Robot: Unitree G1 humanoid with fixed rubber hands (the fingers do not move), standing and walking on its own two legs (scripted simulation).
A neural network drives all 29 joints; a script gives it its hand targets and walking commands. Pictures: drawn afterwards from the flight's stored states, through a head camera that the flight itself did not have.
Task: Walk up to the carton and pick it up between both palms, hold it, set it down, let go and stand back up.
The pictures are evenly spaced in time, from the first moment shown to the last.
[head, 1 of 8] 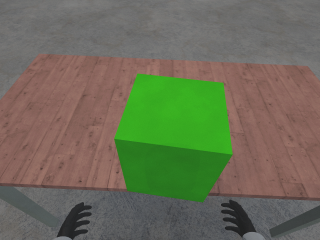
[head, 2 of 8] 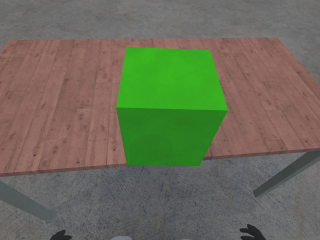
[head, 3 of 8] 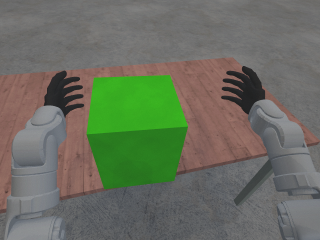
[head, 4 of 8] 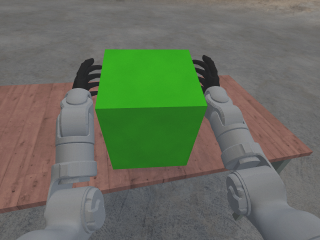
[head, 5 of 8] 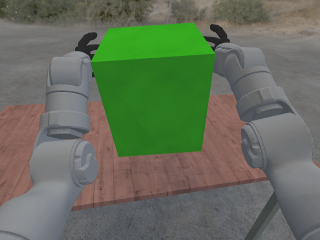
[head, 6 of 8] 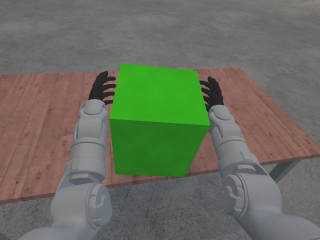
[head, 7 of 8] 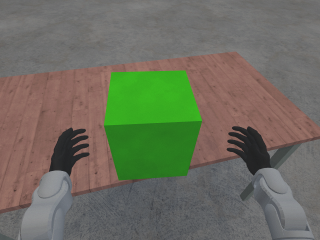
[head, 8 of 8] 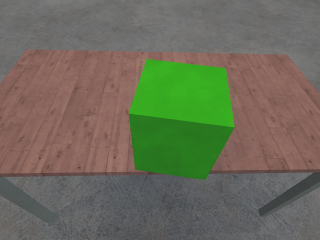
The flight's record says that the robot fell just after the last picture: no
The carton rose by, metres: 0.25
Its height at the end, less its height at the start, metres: +0.00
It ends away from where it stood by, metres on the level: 0.03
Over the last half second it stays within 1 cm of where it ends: yes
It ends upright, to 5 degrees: yes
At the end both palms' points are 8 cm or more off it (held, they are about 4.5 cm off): yes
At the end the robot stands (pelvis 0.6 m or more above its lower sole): yes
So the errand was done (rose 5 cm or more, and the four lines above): yes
